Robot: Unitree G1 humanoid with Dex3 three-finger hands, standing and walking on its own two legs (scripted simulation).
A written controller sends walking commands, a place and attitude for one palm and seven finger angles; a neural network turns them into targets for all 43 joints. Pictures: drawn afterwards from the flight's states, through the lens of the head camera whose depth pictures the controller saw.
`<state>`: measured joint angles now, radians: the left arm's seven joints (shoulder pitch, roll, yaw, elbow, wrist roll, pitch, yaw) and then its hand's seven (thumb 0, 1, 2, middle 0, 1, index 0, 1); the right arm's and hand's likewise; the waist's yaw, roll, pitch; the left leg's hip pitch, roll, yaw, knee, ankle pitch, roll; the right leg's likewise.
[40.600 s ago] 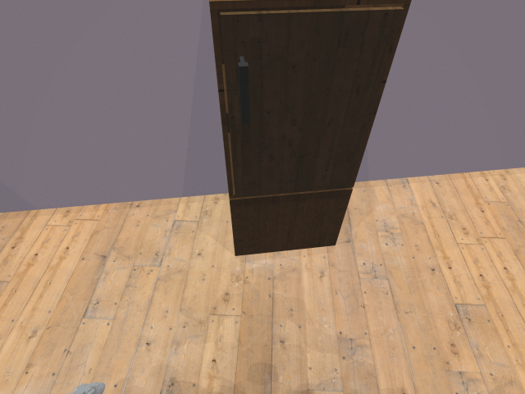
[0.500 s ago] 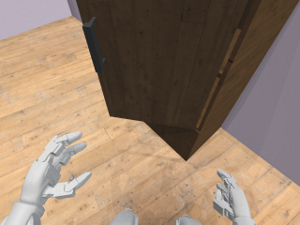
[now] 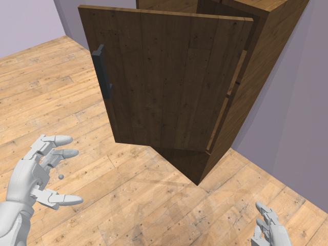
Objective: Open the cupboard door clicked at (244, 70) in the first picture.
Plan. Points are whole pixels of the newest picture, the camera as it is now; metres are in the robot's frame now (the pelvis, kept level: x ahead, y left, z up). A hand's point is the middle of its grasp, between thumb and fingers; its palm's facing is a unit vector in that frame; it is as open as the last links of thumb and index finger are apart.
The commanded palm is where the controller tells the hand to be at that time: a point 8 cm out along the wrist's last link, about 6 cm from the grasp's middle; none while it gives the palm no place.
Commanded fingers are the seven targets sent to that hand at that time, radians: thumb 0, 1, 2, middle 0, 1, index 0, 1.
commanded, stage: raise the hand with hooked fingers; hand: left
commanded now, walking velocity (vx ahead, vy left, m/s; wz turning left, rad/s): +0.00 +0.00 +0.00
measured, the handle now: (104, 72) +0.56 +0.22 +0.10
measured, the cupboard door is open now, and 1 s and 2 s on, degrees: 37 37 37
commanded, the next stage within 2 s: move the hooked fingers beside the handle in 0.94 s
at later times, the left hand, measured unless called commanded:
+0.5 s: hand (37, 138) +0.30 +0.29 +0.13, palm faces +0.01 -1.00 -0.04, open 14.0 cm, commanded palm +0.26 +0.33 +0.13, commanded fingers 0.00 -0.50 0.30 -0.30 -1.20 -0.30 -1.20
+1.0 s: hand (47, 138) +0.30 +0.27 +0.13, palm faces +0.00 -1.00 -0.04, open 14.0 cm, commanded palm +0.27 +0.32 +0.13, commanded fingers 0.00 -0.50 0.30 -0.30 -1.20 -0.30 -1.20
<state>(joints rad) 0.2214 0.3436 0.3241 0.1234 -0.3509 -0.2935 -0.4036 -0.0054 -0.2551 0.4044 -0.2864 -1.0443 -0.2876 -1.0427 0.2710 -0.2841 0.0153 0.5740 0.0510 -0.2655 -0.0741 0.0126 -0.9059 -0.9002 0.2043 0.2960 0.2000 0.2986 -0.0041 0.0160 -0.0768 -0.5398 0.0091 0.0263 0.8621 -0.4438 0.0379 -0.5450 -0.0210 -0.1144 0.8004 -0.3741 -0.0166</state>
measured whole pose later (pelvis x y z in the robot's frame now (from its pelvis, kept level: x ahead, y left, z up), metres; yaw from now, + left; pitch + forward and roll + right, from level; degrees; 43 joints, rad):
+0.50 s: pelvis +0.00 +0.01 +0.02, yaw +0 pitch +4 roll -2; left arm -0.11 0.46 0.44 0.39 -0.34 -0.13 -0.52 -0.01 -0.50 0.30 -0.30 -1.20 -0.30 -1.20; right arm 0.28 -0.28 0.07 0.60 0.05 -0.22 -0.10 0.01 -0.90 -0.90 0.21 0.30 0.20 0.30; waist 0.01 0.03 -0.04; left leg -0.41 -0.01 0.03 0.72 -0.39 0.05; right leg -0.41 -0.03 -0.11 0.65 -0.31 0.00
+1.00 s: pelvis +0.01 +0.00 +0.02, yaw +0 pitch +4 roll -1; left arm -0.10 0.44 0.44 0.41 -0.34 -0.15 -0.52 -0.02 -0.50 0.30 -0.30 -1.20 -0.30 -1.20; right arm 0.28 -0.27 0.06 0.60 0.05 -0.21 -0.10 0.01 -0.90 -0.90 0.21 0.30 0.20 0.30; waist 0.01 0.03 -0.05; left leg -0.39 0.00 0.04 0.68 -0.37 0.04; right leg -0.40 -0.01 -0.10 0.64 -0.31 -0.02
